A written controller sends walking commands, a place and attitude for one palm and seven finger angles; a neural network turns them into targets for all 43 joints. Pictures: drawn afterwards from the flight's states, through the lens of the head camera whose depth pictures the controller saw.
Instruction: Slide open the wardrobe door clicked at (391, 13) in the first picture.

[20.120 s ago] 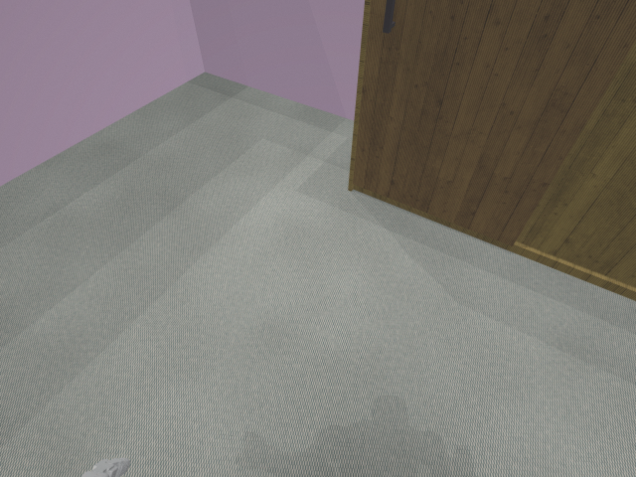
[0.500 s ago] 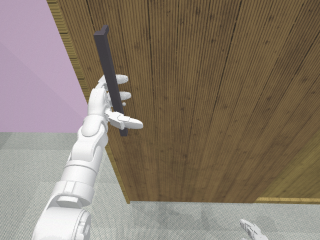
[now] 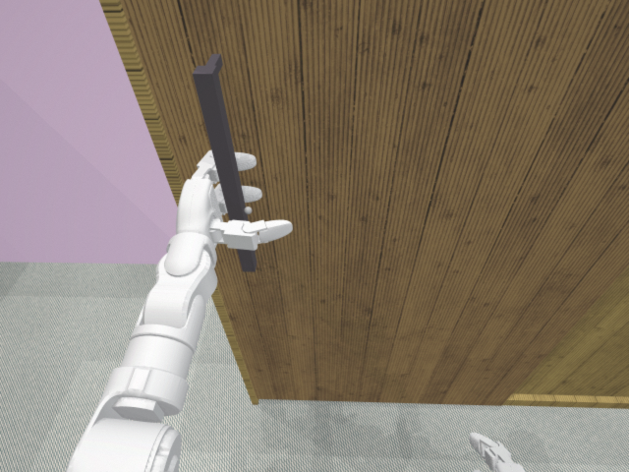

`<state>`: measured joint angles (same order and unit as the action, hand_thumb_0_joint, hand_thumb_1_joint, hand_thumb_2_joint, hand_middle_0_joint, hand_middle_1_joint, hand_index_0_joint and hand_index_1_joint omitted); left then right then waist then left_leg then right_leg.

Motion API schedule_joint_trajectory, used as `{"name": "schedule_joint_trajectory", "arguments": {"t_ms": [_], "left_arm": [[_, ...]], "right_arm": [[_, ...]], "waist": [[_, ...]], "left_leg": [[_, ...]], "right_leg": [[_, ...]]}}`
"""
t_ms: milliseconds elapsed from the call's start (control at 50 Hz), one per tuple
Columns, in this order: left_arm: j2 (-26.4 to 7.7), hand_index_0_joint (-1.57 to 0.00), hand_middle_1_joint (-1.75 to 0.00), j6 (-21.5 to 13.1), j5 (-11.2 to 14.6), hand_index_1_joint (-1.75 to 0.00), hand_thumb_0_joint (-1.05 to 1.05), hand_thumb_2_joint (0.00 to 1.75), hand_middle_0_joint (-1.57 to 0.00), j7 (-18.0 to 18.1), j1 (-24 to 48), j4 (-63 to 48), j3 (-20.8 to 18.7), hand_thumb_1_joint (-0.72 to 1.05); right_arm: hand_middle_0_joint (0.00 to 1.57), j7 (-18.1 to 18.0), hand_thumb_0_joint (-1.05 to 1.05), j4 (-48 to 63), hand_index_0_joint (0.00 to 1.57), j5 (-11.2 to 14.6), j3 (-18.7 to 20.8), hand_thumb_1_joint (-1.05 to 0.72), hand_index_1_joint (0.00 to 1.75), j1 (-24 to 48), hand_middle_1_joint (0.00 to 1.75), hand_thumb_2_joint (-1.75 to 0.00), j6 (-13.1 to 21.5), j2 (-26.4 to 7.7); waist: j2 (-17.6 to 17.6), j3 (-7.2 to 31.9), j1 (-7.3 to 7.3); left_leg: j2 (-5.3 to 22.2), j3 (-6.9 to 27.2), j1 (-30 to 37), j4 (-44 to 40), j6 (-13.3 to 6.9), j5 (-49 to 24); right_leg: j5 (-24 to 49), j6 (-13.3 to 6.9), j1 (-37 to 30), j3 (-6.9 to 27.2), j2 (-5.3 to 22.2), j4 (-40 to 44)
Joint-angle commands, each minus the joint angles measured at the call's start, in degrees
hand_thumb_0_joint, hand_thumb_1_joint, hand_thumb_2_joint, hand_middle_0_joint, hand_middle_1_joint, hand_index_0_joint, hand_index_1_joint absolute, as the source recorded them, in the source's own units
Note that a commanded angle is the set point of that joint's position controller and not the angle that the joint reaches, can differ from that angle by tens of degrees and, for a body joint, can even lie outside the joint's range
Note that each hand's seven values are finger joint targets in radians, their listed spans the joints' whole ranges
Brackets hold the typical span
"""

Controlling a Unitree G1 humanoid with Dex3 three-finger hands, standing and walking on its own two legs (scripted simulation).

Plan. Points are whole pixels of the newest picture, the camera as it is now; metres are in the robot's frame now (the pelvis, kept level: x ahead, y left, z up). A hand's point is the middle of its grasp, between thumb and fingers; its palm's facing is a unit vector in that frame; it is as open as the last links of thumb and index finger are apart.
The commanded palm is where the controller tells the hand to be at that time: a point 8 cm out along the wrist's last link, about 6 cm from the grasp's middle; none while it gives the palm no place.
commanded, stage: grip the handle and tug to test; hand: left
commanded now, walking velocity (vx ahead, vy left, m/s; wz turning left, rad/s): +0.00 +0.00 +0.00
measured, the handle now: (235, 181) +0.45 +0.13 +0.16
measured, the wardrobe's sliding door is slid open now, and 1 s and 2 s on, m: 0.00 0.00 0.00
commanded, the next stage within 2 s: tug the door sideways, standing still in 1.10 s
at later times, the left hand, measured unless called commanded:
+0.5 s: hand (245, 209) +0.40 +0.11 +0.15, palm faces +0.02 -1.00 +0.00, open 5.4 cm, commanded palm +0.37 +0.16 +0.15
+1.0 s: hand (247, 209) +0.40 +0.11 +0.15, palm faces +0.03 -1.00 +0.01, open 5.4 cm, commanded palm +0.35 +0.15 +0.15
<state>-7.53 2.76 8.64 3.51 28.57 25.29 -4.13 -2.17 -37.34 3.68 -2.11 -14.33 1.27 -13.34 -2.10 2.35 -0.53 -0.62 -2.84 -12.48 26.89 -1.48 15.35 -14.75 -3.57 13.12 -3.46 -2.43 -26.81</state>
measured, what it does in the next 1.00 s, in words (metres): stands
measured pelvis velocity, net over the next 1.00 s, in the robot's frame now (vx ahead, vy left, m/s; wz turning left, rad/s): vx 0.00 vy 0.00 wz -0.02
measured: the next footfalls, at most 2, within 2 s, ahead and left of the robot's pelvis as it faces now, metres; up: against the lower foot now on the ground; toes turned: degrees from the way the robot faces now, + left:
none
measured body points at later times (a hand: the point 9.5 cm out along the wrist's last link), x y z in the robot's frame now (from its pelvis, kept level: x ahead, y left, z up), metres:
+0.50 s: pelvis +0.00 +0.00 +0.00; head -0.01 -0.01 +0.45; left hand +0.39 +0.16 +0.15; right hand +0.14 -0.23 -0.11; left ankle -0.01 +0.10 -0.74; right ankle -0.01 -0.08 -0.74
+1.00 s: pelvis +0.00 +0.00 +0.00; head -0.01 -0.01 +0.45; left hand +0.39 +0.16 +0.15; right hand +0.12 -0.23 -0.11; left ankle -0.01 +0.10 -0.74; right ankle -0.01 -0.08 -0.74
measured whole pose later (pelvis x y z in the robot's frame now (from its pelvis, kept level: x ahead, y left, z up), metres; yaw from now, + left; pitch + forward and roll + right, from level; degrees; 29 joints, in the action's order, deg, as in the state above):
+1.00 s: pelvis +0.00 +0.00 +0.00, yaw -1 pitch +1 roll +0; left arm -8.1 3.2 8.8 3.4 28.8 25.7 -5.4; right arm -2.1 -36.3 3.7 -2.4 -15.2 0.7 -13.2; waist -1.8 2.3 -1.3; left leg -0.5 -3.6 -12.5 26.3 -1.7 14.9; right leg -13.8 -3.4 13.3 -2.6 -2.6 -25.9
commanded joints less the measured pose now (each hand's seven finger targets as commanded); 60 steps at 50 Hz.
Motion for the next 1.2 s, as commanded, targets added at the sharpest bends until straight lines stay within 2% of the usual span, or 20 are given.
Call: {"name": "schedule_joint_trajectory", "arguments": {"t_ms": [0, 60, 120, 200, 260, 280, 360, 400, 420, 500, 600, 680, 760, 820, 860, 900, 1020, 1060, 1080, 1180], "left_arm": [[-7.50, -0.38, -1.31, -3.53, 0.54, -1.31, 0.00, 0.64, -0.38, -0.94, 25.43, -13.94, -2.40, 0.29], [-7.56, -0.40, -1.33, -3.19, 0.58, -1.33, 0.00, 0.70, -0.40, -1.19, 24.38, -13.17, -2.38, 0.43], [-6.21, -0.42, -1.35, -2.85, 0.66, -1.35, 0.00, 0.76, -0.42, -1.36, 25.12, -13.81, -1.45, 0.57], [-6.38, -0.44, -1.38, -2.58, 0.80, -1.38, 0.00, 0.84, -0.44, -1.07, 26.30, -12.92, -1.44, 0.76], [-5.76, -0.45, -1.40, -2.97, 0.35, -1.40, 0.00, 0.90, -0.45, -0.81, 26.69, -13.50, -0.60, 0.90], [-4.72, -0.45, -1.40, -2.74, 0.47, -1.40, 0.00, 0.90, -0.45, -0.87, 26.23, -12.84, -0.05, 0.90], [-7.66, -0.45, -1.40, -2.91, 0.33, -1.40, 0.00, 0.90, -0.45, -0.85, 27.20, -11.89, -2.51, 0.90], [-6.38, -0.45, -1.40, -2.96, 0.61, -1.40, 0.00, 0.90, -0.45, -1.15, 28.50, -12.61, -1.30, 0.90], [-6.70, -0.45, -1.40, -2.83, 0.83, -1.40, 0.00, 0.90, -0.45, -1.15, 27.81, -10.97, -1.86, 0.90], [-7.67, -0.45, -1.40, -3.03, 0.63, -1.40, 0.00, 0.90, -0.45, -1.03, 30.67, -9.34, -2.13, 0.90], [-8.69, -0.45, -1.40, -3.21, 0.68, -1.40, 0.00, 0.90, -0.45, -0.98, 29.12, -7.79, -3.54, 0.90], [-7.57, -0.45, -1.40, -3.73, 0.63, -1.40, 0.00, 0.90, -0.45, -1.21, 31.71, -6.68, -1.95, 0.90], [-8.49, -0.45, -1.40, -4.27, 0.61, -1.40, 0.00, 0.90, -0.45, -1.21, 28.05, -6.74, -3.30, 0.90], [-6.73, -0.45, -1.40, -4.68, 0.85, -1.40, 0.00, 0.90, -0.45, -1.53, 26.87, -10.11, -2.05, 0.90], [-7.44, -0.45, -1.40, -4.31, 0.88, -1.40, 0.00, 0.90, -0.45, -1.59, 23.11, -9.66, -2.83, 0.90], [-6.29, -0.45, -1.40, -4.40, 0.72, -1.40, 0.00, 0.90, -0.45, -1.72, 22.67, -13.37, -1.64, 0.90], [-5.98, -0.45, -1.40, -2.81, 0.96, -1.40, 0.00, 0.90, -0.45, -1.93, 12.42, -21.17, -1.97, 0.90], [-6.78, -0.45, -1.40, -1.99, 0.95, -1.40, 0.00, 0.90, -0.45, -2.00, 9.40, -22.72, -2.39, 0.90], [-5.17, -0.45, -1.40, -1.55, 0.74, -1.40, 0.00, 0.90, -0.45, -2.22, 9.66, -24.65, -0.38, 0.90], [-5.86, -0.45, -1.40, 1.76, 0.55, -1.40, 0.00, 0.90, -0.45, -1.43, 6.64, -29.61, -1.27, 0.90]], "right_arm": [[0.20, -0.38, 0.00, 8.06, 0.20, 0.08, 2.36, -0.90, 0.30, 5.03, 0.30, -0.90, 2.54, -6.50], [0.20, -0.47, 0.00, 8.19, 0.20, 0.11, 2.20, -0.90, 0.30, 5.25, 0.30, -0.90, 2.13, -6.57], [0.20, -0.40, 0.00, 8.44, 0.20, 0.19, 2.11, -0.90, 0.30, 5.52, 0.30, -0.90, 2.11, -6.11], [0.20, -0.53, 0.00, 8.20, 0.20, 0.18, 2.07, -0.90, 0.30, 5.29, 0.30, -0.90, 1.78, -6.31], [0.20, -0.56, 0.00, 8.31, 0.20, 0.12, 2.22, -0.90, 0.30, 5.23, 0.30, -0.90, 1.74, -6.41], [0.20, -0.52, 0.00, 8.34, 0.20, 0.09, 2.12, -0.90, 0.30, 5.34, 0.30, -0.90, 1.75, -6.14], [0.20, -0.70, 0.00, 8.07, 0.20, 0.01, 2.24, -0.90, 0.30, 4.91, 0.30, -0.90, 1.57, -6.53], [0.20, -0.57, 0.00, 8.07, 0.20, 0.10, 1.99, -0.90, 0.30, 4.81, 0.30, -0.90, 1.55, -6.24], [0.20, -0.67, 0.00, 7.87, 0.20, 0.15, 2.05, -0.90, 0.30, 4.85, 0.30, -0.90, 1.54, -6.24], [0.20, -0.94, 0.00, 7.57, 0.20, 0.18, 1.91, -0.90, 0.30, 4.72, 0.30, -0.90, 1.48, -6.44], [0.20, -0.95, 0.00, 7.57, 0.20, 0.18, 1.84, -0.90, 0.30, 4.47, 0.30, -0.90, 1.51, -6.36], [0.20, -1.13, 0.00, 7.42, 0.20, 0.30, 1.73, -0.90, 0.30, 4.41, 0.30, -0.90, 1.57, -6.40], [0.20, -0.87, 0.00, 7.74, 0.20, 0.23, 2.02, -0.90, 0.30, 4.16, 0.30, -0.90, 1.98, -6.60], [0.20, -0.47, 0.00, 8.55, 0.20, 0.28, 2.07, -0.90, 0.30, 4.61, 0.30, -0.90, 2.35, -6.23], [0.20, -0.37, 0.00, 8.82, 0.20, 0.31, 2.19, -0.90, 0.30, 4.55, 0.30, -0.90, 2.25, -6.65], [0.20, -0.14, 0.00, 9.47, 0.20, 0.28, 2.21, -0.90, 0.30, 5.08, 0.30, -0.90, 2.43, -6.31], [0.20, 0.57, 0.00, 11.18, 0.20, 0.04, 2.41, -0.90, 0.30, 5.98, 0.30, -0.90, 2.24, -6.18], [0.20, 0.61, 0.00, 11.48, 0.20, 0.07, 2.51, -0.90, 0.30, 6.35, 0.30, -0.90, 1.82, -6.45], [0.20, 0.74, 0.00, 11.70, 0.20, 0.06, 2.32, -0.90, 0.30, 6.64, 0.30, -0.90, 1.63, -6.21], [0.20, 0.75, 0.00, 12.13, 0.20, -0.29, 2.55, -0.90, 0.30, 6.87, 0.30, -0.90, 0.62, -6.11]], "waist": [[4.40, 15.40, -0.30], [5.49, 14.77, -0.24], [2.67, 14.99, -0.36], [4.67, 14.31, -0.91], [3.81, 15.07, -0.73], [3.08, 14.79, -0.80], [4.32, 15.48, -0.47], [2.76, 15.37, -0.97], [4.54, 14.70, -0.96], [4.89, 12.88, -1.46], [4.10, 13.86, -0.70], [4.31, 12.00, -1.72], [4.68, 14.18, -0.53], [3.27, 15.11, -0.22], [5.18, 14.72, 0.41], [2.81, 15.35, 0.55], [3.29, 17.37, 2.13], [4.84, 16.27, 2.40], [3.20, 15.48, 1.87], [2.73, 16.57, 1.82]], "left_leg": [[0.48, 2.50, 6.71, -1.24, -1.18, -15.17], [0.49, 2.51, 5.89, -1.42, -1.22, -15.48], [0.29, 2.28, 6.75, -1.10, -1.12, -15.69], [0.50, 2.71, 6.57, -1.33, -1.09, -14.59], [0.68, 3.13, 7.36, -1.41, -1.02, -15.59], [0.59, 3.01, 7.53, -1.26, -1.03, -15.67], [0.53, 3.03, 6.52, -1.30, -1.10, -15.36], [0.38, 2.88, 6.96, -1.22, -0.99, -15.47], [0.40, 2.91, 6.31, -1.18, -1.09, -14.57], [0.35, 3.06, 5.13, -1.80, -1.29, -11.03], [0.31, 2.92, 4.72, -1.92, -1.25, -11.38], [0.34, 3.11, 4.12, -2.24, -1.41, -8.58], [0.49, 3.09, 4.48, -2.21, -1.30, -10.19], [0.47, 2.72, 5.53, -2.14, -1.15, -11.57], [0.63, 2.77, 4.97, -2.17, -1.17, -12.26], [0.55, 2.37, 5.95, -2.16, -1.09, -13.42], [0.91, 2.00, 7.72, -1.81, -0.71, -20.49], [1.12, 2.03, 7.15, -1.99, -0.66, -20.92], [1.08, 1.90, 7.78, -2.00, -0.70, -22.17], [1.07, 1.78, 9.40, -0.95, -0.59, -26.39]], "right_leg": [[19.33, 2.32, -4.69, 3.48, 2.06, 2.97], [19.88, 2.36, -5.60, 3.32, 2.19, 2.99], [20.06, 2.25, -4.74, 3.55, 2.15, 2.98], [18.18, 2.31, -3.88, 3.22, 1.98, 3.34], [18.08, 2.05, -3.90, 2.98, 1.96, 2.92], [18.21, 2.06, -3.40, 3.08, 1.92, 2.98], [18.33, 2.11, -4.66, 3.21, 2.03, 2.98], [18.65, 2.04, -4.20, 3.27, 2.00, 3.06], [17.99, 2.16, -4.09, 3.38, 1.92, 3.31], [14.02, 2.33, -2.90, 3.62, 2.00, 4.22], [14.23, 2.19, -3.91, 3.68, 2.01, 4.13], [10.92, 2.39, -2.15, 3.74, 1.98, 4.80], [12.35, 2.20, -3.86, 3.59, 1.96, 4.26], [14.28, 2.07, -4.12, 3.53, 1.85, 3.86], [14.91, 2.11, -5.01, 3.22, 1.82, 3.80], [16.51, 2.00, -5.28, 3.46, 1.82, 3.52], [24.08, 1.90, -8.70, 3.06, 1.83, 2.19], [24.84, 1.99, -9.58, 2.81, 1.91, 2.26], [26.11, 1.97, -8.90, 2.95, 1.87, 2.24], [30.66, 2.18, -9.58, 2.76, 1.90, 1.72]]}}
